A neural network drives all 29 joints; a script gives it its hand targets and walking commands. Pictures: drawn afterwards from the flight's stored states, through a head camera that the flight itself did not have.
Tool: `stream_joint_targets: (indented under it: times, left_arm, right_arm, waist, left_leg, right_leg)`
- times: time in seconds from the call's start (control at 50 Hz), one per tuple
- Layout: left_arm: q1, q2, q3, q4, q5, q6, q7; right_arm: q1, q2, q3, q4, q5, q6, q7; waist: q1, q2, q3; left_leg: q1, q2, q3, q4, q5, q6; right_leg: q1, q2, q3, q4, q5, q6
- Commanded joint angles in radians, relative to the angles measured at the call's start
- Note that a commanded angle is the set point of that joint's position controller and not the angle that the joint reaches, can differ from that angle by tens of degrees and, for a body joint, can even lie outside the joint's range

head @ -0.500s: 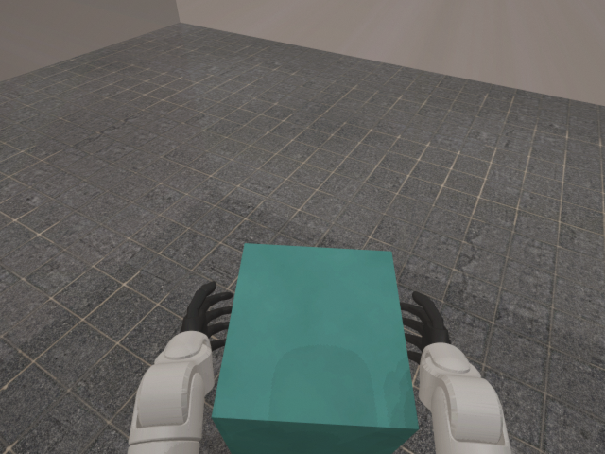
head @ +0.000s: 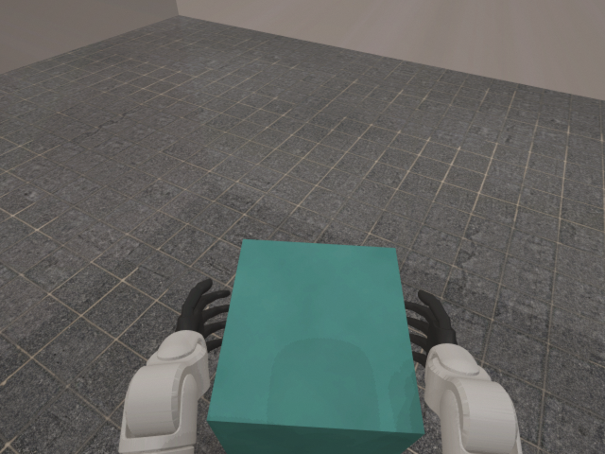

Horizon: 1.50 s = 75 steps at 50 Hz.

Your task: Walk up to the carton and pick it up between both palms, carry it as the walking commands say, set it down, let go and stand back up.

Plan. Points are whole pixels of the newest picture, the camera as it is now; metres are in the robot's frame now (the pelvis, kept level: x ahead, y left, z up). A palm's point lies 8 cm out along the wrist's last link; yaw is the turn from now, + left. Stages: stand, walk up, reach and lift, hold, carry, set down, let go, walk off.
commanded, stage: hold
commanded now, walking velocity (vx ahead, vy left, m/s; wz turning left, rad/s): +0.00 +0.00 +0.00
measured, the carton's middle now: (311, 359) +0.28 +0.00 -0.03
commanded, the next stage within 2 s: set down in 0.16 s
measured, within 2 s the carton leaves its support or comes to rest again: neither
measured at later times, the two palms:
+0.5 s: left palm (215, 379) +0.24 +0.13 +0.01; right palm (446, 375) +0.24 -0.17 +0.02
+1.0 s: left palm (218, 368) +0.28 +0.14 -0.06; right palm (416, 377) +0.27 -0.15 -0.06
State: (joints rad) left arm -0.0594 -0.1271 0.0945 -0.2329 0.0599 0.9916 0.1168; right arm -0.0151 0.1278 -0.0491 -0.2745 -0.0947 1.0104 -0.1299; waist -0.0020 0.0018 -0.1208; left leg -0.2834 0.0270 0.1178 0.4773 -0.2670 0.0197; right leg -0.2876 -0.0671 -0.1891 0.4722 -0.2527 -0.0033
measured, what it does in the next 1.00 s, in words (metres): shifts its weight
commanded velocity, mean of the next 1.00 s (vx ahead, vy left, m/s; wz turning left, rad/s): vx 0.00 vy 0.00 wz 0.00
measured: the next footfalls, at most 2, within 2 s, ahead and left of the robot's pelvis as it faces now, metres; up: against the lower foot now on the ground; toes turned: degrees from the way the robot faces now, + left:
none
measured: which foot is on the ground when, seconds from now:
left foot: down 0.00-1.00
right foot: down 0.00-1.00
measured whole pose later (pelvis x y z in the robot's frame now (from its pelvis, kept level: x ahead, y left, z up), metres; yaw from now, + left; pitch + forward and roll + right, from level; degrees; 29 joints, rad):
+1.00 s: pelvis -0.07 +0.00 -0.03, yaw +4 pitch +13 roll -1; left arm -0.54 -0.20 0.46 0.57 0.38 0.35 0.02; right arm -0.49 0.23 -0.51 0.47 -0.40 0.35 0.01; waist -0.06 0.01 0.02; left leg -0.68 -0.03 -0.03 0.71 -0.24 0.02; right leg -0.66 0.01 0.02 0.69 -0.25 0.01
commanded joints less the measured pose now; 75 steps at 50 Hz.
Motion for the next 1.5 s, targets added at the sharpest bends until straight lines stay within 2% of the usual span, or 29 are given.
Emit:
stream_joint_targets:
  times: [0.0, 0.02, 0.06, 0.14, 0.16, 0.18, 0.22, 0.28, 0.36, 0.4, 0.52, 0.6, 0.64, 0.66, 0.7, 0.72, 0.74, 0.76, 0.8, 0.86, 0.94, 0.96, 1.02, 1.06, 1.2, 1.26, 1.36, 1.42, 1.48]
  left_arm:
    - [-0.181, -0.460, -0.234, 0.077, 0.080, -0.063, -0.110]
    - [-0.168, -0.223, -0.097, 0.422, 0.094, -0.120, -0.099]
    - [-0.081, -0.237, -0.257, 0.159, -0.017, -0.273, -0.097]
    - [-0.237, -0.506, -0.580, -0.114, -0.126, -0.352, -0.126]
    - [-0.253, -0.359, -0.440, -0.133, -0.073, -0.374, -0.110]
    - [-0.295, -0.370, -0.505, -0.137, -0.121, -0.403, -0.114]
    - [-0.425, -0.282, -0.447, 0.021, -0.102, -0.452, -0.132]
    - [-0.316, -0.396, -0.509, 0.086, -0.090, -0.439, -0.154]
    - [-0.341, -0.384, -0.357, 0.381, -0.013, -0.452, -0.180]
    - [-0.359, -0.268, -0.229, 0.428, 0.045, -0.472, -0.169]
    - [-0.792, -0.632, -0.225, 0.592, 0.070, -0.552, -0.275]
    - [-1.045, -0.891, -0.294, 0.652, 0.040, -0.617, -0.334]
    - [-0.894, -0.910, -0.196, 0.798, 0.098, -0.611, -0.349]
    - [-0.959, -0.930, -0.224, 0.801, 0.087, -0.620, -0.358]
    - [-0.950, -0.926, -0.200, 0.822, 0.106, -0.626, -0.378]
    - [-0.933, -0.909, -0.172, 0.876, 0.123, -0.628, -0.384]
    - [-0.930, -0.912, -0.138, 0.884, 0.136, -0.630, -0.384]
    - [-0.922, -0.912, -0.149, 0.849, 0.150, -0.628, -0.383]
    - [-0.923, -0.924, -0.132, 0.880, 0.148, -0.633, -0.389]
    - [-0.942, -0.922, -0.125, 0.889, 0.171, -0.646, -0.380]
    - [-0.985, -0.940, -0.108, 0.869, 0.175, -0.697, -0.359]
    - [-1.004, -0.935, -0.105, 0.874, 0.178, -0.705, -0.358]
    - [-0.960, -0.975, -0.138, 0.839, 0.195, -0.726, -0.336]
    - [-1.005, -0.986, -0.175, 0.837, 0.176, -0.735, -0.336]
    - [-0.987, -1.031, -0.227, 0.804, 0.167, -0.736, -0.329]
    - [-1.021, -0.985, -0.243, 0.762, 0.152, -0.751, -0.339]
    - [-1.055, -0.997, -0.250, 0.819, 0.156, -0.722, -0.347]
    - [-1.042, -0.982, -0.204, 0.861, 0.158, -0.710, -0.368]
    - [-1.130, -0.931, -0.172, 0.825, 0.173, -0.706, -0.383]
  right_arm:
    - [-0.277, 0.431, 0.214, 0.047, -0.062, -0.071, 0.113]
    - [-0.242, 0.165, 0.097, 0.332, -0.076, -0.135, 0.103]
    - [-0.192, 0.213, 0.283, 0.049, 0.039, -0.273, 0.103]
    - [-0.214, 0.494, 0.455, -0.041, 0.131, -0.358, 0.150]
    - [-0.275, 0.340, 0.428, -0.055, 0.190, -0.388, 0.169]
    - [-0.213, 0.339, 0.410, -0.045, 0.147, -0.406, 0.166]
    - [-0.418, 0.274, 0.360, -0.002, 0.100, -0.459, 0.160]
    - [-0.278, 0.364, 0.356, 0.079, 0.098, -0.445, 0.144]
    - [-0.325, 0.317, 0.191, 0.296, -0.031, -0.438, 0.141]
    - [-0.389, 0.257, 0.148, 0.363, -0.041, -0.452, 0.138]
    - [-0.784, 0.778, 0.213, 0.662, -0.031, -0.503, 0.228]
    - [-0.869, 0.999, 0.126, 0.799, -0.060, -0.595, 0.275]
    - [-0.926, 1.002, 0.106, 0.764, -0.062, -0.617, 0.286]
    - [-0.919, 0.995, 0.095, 0.809, -0.062, -0.622, 0.293]
    - [-0.924, 1.006, 0.102, 0.850, -0.089, -0.617, 0.297]
    - [-0.937, 0.989, 0.073, 0.828, -0.108, -0.633, 0.292]
    - [-0.951, 0.991, 0.082, 0.870, -0.106, -0.628, 0.301]
    - [-0.912, 0.959, 0.039, 0.853, -0.135, -0.627, 0.313]
    - [-0.952, 0.906, 0.037, 0.843, -0.153, -0.639, 0.318]
    - [-0.914, 0.876, -0.027, 0.868, -0.192, -0.653, 0.346]
    - [-1.058, 0.866, 0.030, 0.827, -0.176, -0.702, 0.391]
    - [-1.120, 0.855, 0.053, 0.800, -0.150, -0.719, 0.396]
    - [-1.056, 0.869, 0.081, 0.815, -0.147, -0.732, 0.423]
    - [-1.080, 0.833, 0.053, 0.840, -0.176, -0.742, 0.434]
    - [-1.132, 0.858, 0.154, 0.756, -0.124, -0.755, 0.451]
    - [-1.014, 0.885, 0.106, 0.830, -0.163, -0.747, 0.446]
    - [-1.098, 0.877, 0.124, 0.804, -0.139, -0.745, 0.441]
    - [-1.123, 0.874, 0.134, 0.806, -0.160, -0.720, 0.428]
    - [-1.081, 0.953, 0.086, 0.875, -0.176, -0.697, 0.412]
  waist:
    - [-0.002, 0.036, 0.277]
    - [-0.028, 0.017, 0.207]
    - [-0.044, -0.045, 0.091]
    - [-0.084, 0.099, -0.353]
    - [0.053, 0.120, -0.413]
    - [-0.022, 0.087, -0.326]
    - [-0.027, 0.012, -0.287]
    - [-0.090, 0.037, -0.185]
    - [-0.090, -0.002, 0.000]
    - [-0.025, -0.068, 0.037]
    - [0.033, -0.093, 0.008]
    - [-0.060, 0.034, -0.162]
    - [-0.021, -0.007, -0.192]
    - [-0.033, 0.078, -0.244]
    - [-0.025, -0.028, -0.293]
    - [-0.058, 0.022, -0.307]
    - [-0.013, 0.001, -0.291]
    - [-0.089, 0.014, -0.290]
    - [-0.085, -0.039, -0.276]
    - [-0.119, 0.048, -0.268]
    - [-0.063, -0.032, -0.342]
    - [-0.035, 0.027, -0.364]
    - [-0.031, 0.055, -0.517]
    - [-0.096, 0.017, -0.529]
    - [-0.034, 0.059, -0.689]
    - [-0.098, 0.004, -0.682]
    - [-0.051, 0.096, -0.719]
    - [-0.095, -0.024, -0.737]
    - [-0.071, -0.002, -0.668]
  left_leg:
    - [0.145, -0.065, -0.183, -0.127, 0.138, 0.003]
    - [0.179, -0.056, -0.195, -0.143, 0.129, -0.011]
    - [0.187, -0.041, -0.221, -0.109, 0.311, -0.018]
    - [0.435, -0.043, -0.235, -0.060, 0.848, -0.034]
    - [0.436, -0.058, -0.247, -0.029, 0.918, -0.059]
    - [0.395, -0.069, -0.237, -0.045, 0.794, -0.047]
    - [0.313, -0.083, -0.191, -0.082, 0.269, -0.022]
    - [0.299, -0.095, -0.205, -0.076, 0.367, -0.023]
    - [0.235, -0.100, -0.187, -0.105, 0.148, -0.024]
    - [0.191, -0.101, -0.168, -0.103, 0.032, -0.004]
    - [0.019, -0.114, -0.144, 0.020, -0.109, 0.041]
    - [0.005, -0.113, -0.187, 0.077, 0.004, 0.017]
    - [0.013, -0.117, -0.190, 0.105, 0.109, 0.020]
    - [-0.014, -0.122, -0.186, 0.099, 0.082, 0.010]
    - [-0.075, -0.130, -0.175, 0.125, 0.106, 0.020]
    - [-0.089, -0.133, -0.177, 0.126, 0.086, 0.024]
    - [-0.099, -0.129, -0.173, 0.124, 0.082, 0.020]
    - [-0.055, -0.132, -0.193, 0.123, 0.116, 0.019]
    - [-0.086, -0.123, -0.199, 0.126, 0.140, 0.014]
    - [-0.126, -0.117, -0.207, 0.118, 0.115, 0.006]
    - [-0.170, -0.110, -0.230, 0.157, 0.091, 0.015]
    - [-0.215, -0.116, -0.217, 0.165, 0.066, 0.007]
    - [-0.140, -0.127, -0.214, 0.210, 0.216, -0.012]
    - [-0.188, -0.122, -0.222, 0.267, 0.192, -0.022]
    - [-0.272, -0.141, -0.218, 0.349, 0.271, -0.040]
    - [-0.325, -0.137, -0.222, 0.388, 0.336, -0.040]
    - [-0.443, -0.153, -0.183, 0.431, 0.219, -0.043]
    - [-0.530, -0.159, -0.171, 0.481, 0.178, -0.030]
    - [-0.707, -0.170, -0.139, 0.513, 0.063, -0.021]
  right_leg:
    - [0.087, 0.103, 0.258, -0.123, 0.127, -0.024]
    - [0.120, 0.104, 0.231, -0.121, 0.108, -0.016]
    - [0.151, 0.103, 0.261, -0.081, 0.256, -0.009]
    - [0.250, 0.116, 0.262, -0.041, 0.727, 0.008]
    - [0.216, 0.162, 0.240, -0.022, 0.666, -0.019]
    - [0.216, 0.162, 0.256, -0.050, 0.619, -0.019]
    - [0.160, 0.131, 0.216, -0.093, 0.266, -0.002]
    - [0.171, 0.130, 0.220, -0.071, 0.425, -0.013]
    - [0.126, 0.121, 0.220, -0.115, 0.180, 0.002]
    - [0.144, 0.121, 0.218, -0.126, 0.035, 0.010]
    - [0.103, 0.115, 0.266, -0.073, -0.184, 0.020]
    - [0.015, 0.127, 0.264, 0.024, 0.014, -0.012]
    - [-0.012, 0.137, 0.254, 0.051, 0.125, 0.004]
    - [0.034, 0.135, 0.258, 0.050, 0.119, -0.012]
    - [0.033, 0.133, 0.259, 0.069, 0.153, 0.003]
    - [0.028, 0.126, 0.279, 0.072, 0.147, 0.000]
    - [-0.003, 0.126, 0.271, 0.069, 0.109, 0.003]
    - [-0.064, 0.145, 0.255, 0.087, 0.142, 0.001]
    - [-0.086, 0.147, 0.251, 0.088, 0.155, 0.001]
    - [-0.150, 0.155, 0.253, 0.115, 0.131, -0.016]
    - [-0.227, 0.166, 0.241, 0.174, 0.078, -0.019]
    - [-0.239, 0.162, 0.238, 0.202, 0.055, -0.022]
    - [-0.315, 0.182, 0.228, 0.249, 0.161, -0.025]
    - [-0.409, 0.188, 0.213, 0.287, 0.135, -0.026]
    - [-0.500, 0.192, 0.223, 0.389, 0.193, -0.027]
    - [-0.566, 0.197, 0.210, 0.403, 0.265, -0.010]
    - [-0.625, 0.200, 0.217, 0.463, 0.181, -0.017]
    - [-0.643, 0.198, 0.194, 0.471, 0.155, 0.011]
    - [-0.626, 0.194, 0.223, 0.492, 0.100, 0.012]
